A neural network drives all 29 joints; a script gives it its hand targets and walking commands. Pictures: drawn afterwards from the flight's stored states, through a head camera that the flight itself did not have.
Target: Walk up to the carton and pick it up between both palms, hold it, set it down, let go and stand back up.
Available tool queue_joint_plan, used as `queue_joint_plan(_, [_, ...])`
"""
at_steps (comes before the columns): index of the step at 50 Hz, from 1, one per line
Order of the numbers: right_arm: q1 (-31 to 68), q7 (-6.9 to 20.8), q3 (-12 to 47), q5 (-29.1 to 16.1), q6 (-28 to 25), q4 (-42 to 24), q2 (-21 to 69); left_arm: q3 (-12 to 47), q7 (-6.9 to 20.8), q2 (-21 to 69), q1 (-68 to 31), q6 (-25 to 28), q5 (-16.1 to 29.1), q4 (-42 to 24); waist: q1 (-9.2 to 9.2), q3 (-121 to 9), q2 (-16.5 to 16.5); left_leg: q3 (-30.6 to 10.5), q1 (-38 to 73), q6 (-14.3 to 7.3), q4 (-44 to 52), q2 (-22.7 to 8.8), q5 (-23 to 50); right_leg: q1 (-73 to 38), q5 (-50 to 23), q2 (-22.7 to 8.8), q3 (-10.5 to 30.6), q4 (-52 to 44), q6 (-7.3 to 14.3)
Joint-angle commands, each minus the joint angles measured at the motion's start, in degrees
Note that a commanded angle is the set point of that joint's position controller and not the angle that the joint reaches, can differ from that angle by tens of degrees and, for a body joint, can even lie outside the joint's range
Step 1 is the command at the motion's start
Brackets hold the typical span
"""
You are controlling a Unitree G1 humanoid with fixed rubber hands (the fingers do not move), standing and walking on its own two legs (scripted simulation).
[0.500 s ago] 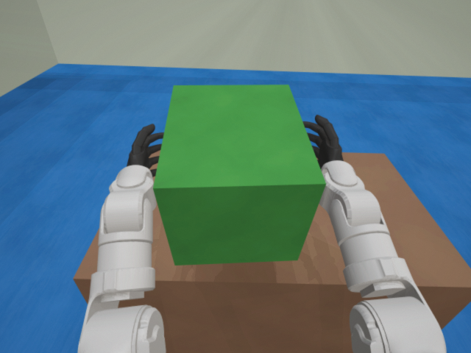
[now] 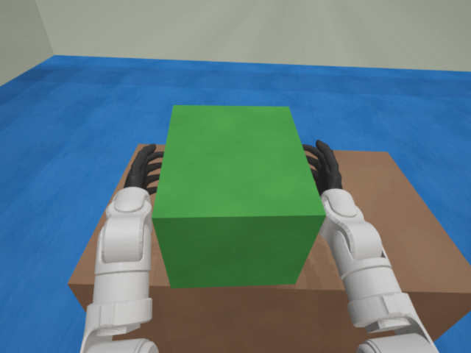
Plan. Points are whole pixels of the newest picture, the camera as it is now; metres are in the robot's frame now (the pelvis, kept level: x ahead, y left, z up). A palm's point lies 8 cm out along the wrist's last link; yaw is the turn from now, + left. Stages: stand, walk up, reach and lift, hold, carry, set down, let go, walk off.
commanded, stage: hold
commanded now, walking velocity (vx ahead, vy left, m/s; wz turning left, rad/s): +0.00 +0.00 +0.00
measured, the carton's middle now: (232, 192) +0.38 +0.03 +0.13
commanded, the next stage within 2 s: set down in 0.64 s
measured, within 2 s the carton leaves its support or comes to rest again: neither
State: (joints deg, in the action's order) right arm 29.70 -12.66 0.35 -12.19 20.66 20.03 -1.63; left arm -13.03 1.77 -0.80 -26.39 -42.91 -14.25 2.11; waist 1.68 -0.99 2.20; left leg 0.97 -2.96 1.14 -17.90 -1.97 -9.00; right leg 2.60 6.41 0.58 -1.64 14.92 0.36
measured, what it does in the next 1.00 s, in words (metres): stands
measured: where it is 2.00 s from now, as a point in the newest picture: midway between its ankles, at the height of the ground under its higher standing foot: outside the picture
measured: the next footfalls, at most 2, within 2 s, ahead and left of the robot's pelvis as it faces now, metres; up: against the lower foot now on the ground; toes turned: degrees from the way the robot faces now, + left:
none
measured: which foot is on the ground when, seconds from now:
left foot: down 0.00-1.00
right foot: down 0.00-1.00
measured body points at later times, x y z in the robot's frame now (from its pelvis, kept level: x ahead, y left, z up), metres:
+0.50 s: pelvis +0.00 +0.00 +0.00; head -0.04 +0.02 +0.45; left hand +0.37 +0.19 +0.17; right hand +0.39 -0.13 +0.18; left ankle +0.02 +0.13 -0.75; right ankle +0.03 -0.11 -0.75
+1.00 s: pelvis -0.01 +0.00 +0.00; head -0.06 +0.02 +0.45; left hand +0.37 +0.18 +0.20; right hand +0.38 -0.13 +0.24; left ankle +0.02 +0.13 -0.75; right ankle +0.03 -0.11 -0.75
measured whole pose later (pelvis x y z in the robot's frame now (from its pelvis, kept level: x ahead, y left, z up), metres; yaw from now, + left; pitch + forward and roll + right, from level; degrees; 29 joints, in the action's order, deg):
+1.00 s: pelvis -0.01 +0.00 +0.00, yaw +0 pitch -7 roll +0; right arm 45.1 -5.3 -12.4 2.9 17.2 29.2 2.4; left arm -23.3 5.6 -0.4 -40.4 -37.2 -16.0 15.4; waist 2.2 0.1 3.0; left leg 1.0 -2.4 1.1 -17.6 -1.9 -8.0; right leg 2.5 6.2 0.5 -1.7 15.7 0.4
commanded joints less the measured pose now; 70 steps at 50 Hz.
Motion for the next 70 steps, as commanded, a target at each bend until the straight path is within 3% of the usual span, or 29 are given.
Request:
queue_joint_plan(1, [47.65,6.88,20.26,-1.81,-2.19,-17.91,29.77,30.12,7.23,33.63,-44.89,5.66,10.34,-9.92,6.93,-16.55,-2.79,-0.97,2.55,0.20,2.22,4.48,5.47,-7.46,-4.57,2.27,-1.89,-0.42,-2.28])
queue_joint_plan(5, [49.55,9.11,14.53,2.13,-2.10,-7.15,30.59,24.25,8.02,31.57,-47.67,5.40,7.34,-1.18,6.09,-10.46,-2.01,0.41,-1.69,-1.72,6.56,4.08,-8.28,-3.20,7.76,0.83,-2.13,-1.76,-1.99])
queue_joint_plan(9, [46.37,10.74,10.03,5.38,-1.74,2.50,30.40,16.40,10.06,29.12,-45.51,4.58,3.33,6.57,5.02,-8.43,-0.46,1.97,-2.86,-3.21,8.71,3.74,-11.51,-4.37,12.40,0.01,-2.13,-3.00,-2.16])
queue_joint_plan(12, [45.49,10.81,9.44,4.70,-2.30,3.98,31.04,15.46,10.98,29.01,-45.59,4.74,2.83,5.39,5.30,-11.69,-1.69,2.31,-1.54,-2.37,7.62,3.95,-6.53,-7.63,6.49,0.16,-2.01,-2.17,-2.57])
queue_joint_plan(15, [45.38,9.82,11.68,3.16,-3.13,0.89,32.01,15.21,11.56,28.61,-44.40,5.26,2.96,3.32,4.92,-15.39,-1.30,2.19,0.88,-1.86,5.26,4.61,2.41,-11.56,-3.35,0.36,-1.97,-1.12,-3.33])
queue_joint_plan(18, [43.92,8.56,14.83,0.38,-3.61,-3.62,31.80,19.44,11.18,30.52,-43.06,5.79,5.14,-2.71,5.91,-20.88,-3.02,1.61,4.48,0.09,2.49,5.03,12.35,-15.57,-13.43,1.27,-2.43,0.61,-3.31])
queue_joint_plan(21, [42.36,6.88,19.46,-2.26,-4.06,-11.34,32.35,23.85,10.61,31.62,-39.31,6.20,7.46,-8.41,6.57,-26.68,-2.11,0.73,7.98,1.42,-0.83,5.28,22.79,-18.94,-25.14,1.89,-1.88,2.03,-3.43])
queue_joint_plan(25, [40.73,5.35,25.05,-5.08,-3.76,-19.76,32.20,29.25,9.20,32.96,-37.34,6.20,9.79,-15.58,6.84,-29.27,-3.24,-0.54,9.17,2.39,-3.30,5.64,29.26,-20.01,-31.93,2.29,-1.48,3.50,-3.54])
queue_joint_plan(30, [40.52,5.15,24.86,-4.62,-2.95,-23.20,29.91,31.80,8.24,32.76,-38.92,5.74,10.56,-17.87,7.55,-24.97,-3.03,-0.94,8.17,2.33,-1.99,5.01,23.62,-15.54,-22.83,2.78,-1.72,1.92,-3.10])
queue_joint_plan(32, [42.26,5.65,23.80,-3.73,-2.83,-21.42,29.53,31.85,8.05,32.46,-41.45,5.66,10.25,-16.55,7.28,-22.09,-3.08,-0.79,6.82,1.78,-0.62,4.77,17.96,-12.84,-16.39,2.76,-2.16,1.24,-2.73])
queue_joint_plan(33, [49.12,6.08,25.36,-6.69,-1.98,-23.21,29.13,34.69,7.34,30.75,-44.49,4.93,14.45,-20.91,6.99,-27.74,-2.72,0.58,8.65,1.16,-1.53,4.30,19.25,-12.76,-15.80,2.26,-2.50,1.42,-3.01])
queue_joint_plan(36, [50.32,7.23,21.08,-3.59,-1.51,-17.87,29.30,31.73,7.60,30.49,-46.02,4.85,12.78,-11.57,7.65,-19.67,-1.93,0.84,3.64,0.14,0.78,4.19,5.87,-8.26,-5.84,1.19,-2.51,0.15,-2.25])
queue_joint_plan(40, [51.75,9.70,13.40,2.05,-1.72,-8.03,30.36,22.61,8.63,27.41,-51.42,5.75,8.93,-2.65,6.60,-14.86,0.04,1.72,-2.92,-2.09,5.57,3.67,-11.26,-4.80,8.22,-1.06,-2.14,-1.16,-2.45])
queue_joint_plan(43, [50.62,11.79,4.14,9.74,-4.21,0.83,28.84,13.92,10.73,25.44,-52.21,7.53,4.75,6.57,6.00,-11.77,-1.17,2.57,-5.06,-2.41,7.21,3.33,-13.45,-3.23,14.94,-1.14,-2.55,-1.86,-1.75])
queue_joint_plan(46, [47.25,13.85,-1.90,14.91,-8.93,7.17,29.74,6.85,12.86,24.62,-47.06,10.32,-1.83,14.19,2.67,-10.60,-1.70,3.68,-5.29,-2.75,8.15,3.40,-12.69,-6.03,16.91,-0.49,-3.11,-1.94,-1.98])
queue_joint_plan(48, [43.44,14.72,-4.65,17.53,-11.21,12.03,28.61,5.02,13.74,24.57,-43.77,12.18,-4.67,15.63,2.40,-8.99,-2.96,4.12,-4.99,-2.20,9.08,3.44,-10.18,-8.73,13.62,-0.18,-4.24,-2.03,-2.69])
queue_joint_plan(50, [40.94,15.01,-4.50,18.69,-12.91,14.53,28.23,4.09,14.13,23.82,-42.15,14.18,-6.78,15.45,0.87,-7.68,-3.07,4.69,-3.21,-1.89,9.39,3.31,-6.62,-10.12,9.87,-0.29,-4.69,-2.13,-3.35])
queue_joint_plan(53, [39.15,15.04,-3.05,19.22,-16.41,14.56,27.48,5.54,13.54,24.09,-40.53,17.06,-6.98,14.66,-0.09,-7.42,-3.03,5.13,0.40,-0.79,8.47,3.38,-0.07,-10.63,4.88,0.02,-5.67,-2.07,-3.56])
queue_joint_plan(57, [40.20,14.34,2.58,17.24,-22.75,9.49,28.44,12.77,10.52,26.78,-39.78,21.49,-2.70,9.00,0.19,-17.06,-4.34,4.36,9.48,2.01,2.34,3.01,20.64,-11.59,-8.31,1.47,-7.02,0.08,-3.17])
queue_joint_plan(59, [42.45,13.87,8.14,15.18,-25.75,4.32,29.04,17.09,8.69,28.65,-39.44,23.72,0.45,4.63,-0.69,-24.25,-4.28,3.60,13.06,2.86,-1.02,3.04,31.06,-12.90,-16.17,1.85,-6.99,1.26,-2.86])
queue_joint_plan(64, [45.38,13.16,18.18,10.15,-31.02,-5.82,30.64,28.39,3.57,33.63,-42.73,29.04,7.03,-6.86,-0.95,-40.82,-5.03,1.79,17.52,5.13,-6.78,2.97,47.09,-14.52,-33.15,2.45,-6.13,3.62,-2.41])
queue_joint_plan(67, [44.92,12.29,20.44,8.32,-31.40,-10.49,29.95,30.59,1.89,34.24,-39.75,29.57,8.25,-6.66,-0.91,-39.07,-3.08,1.38,14.81,4.67,-6.40,3.59,44.15,-16.53,-37.56,2.10,-5.11,3.73,-2.26])
queue_joint_plan(70, [42.30,11.71,19.69,8.46,-29.35,-6.76,28.73,26.51,2.45,32.08,-36.64,28.37,7.13,-0.31,-1.05,-32.45,0.42,2.18,8.77,2.24,-2.81,4.43,30.48,-18.76,-35.02,0.76,-3.84,3.07,-2.90])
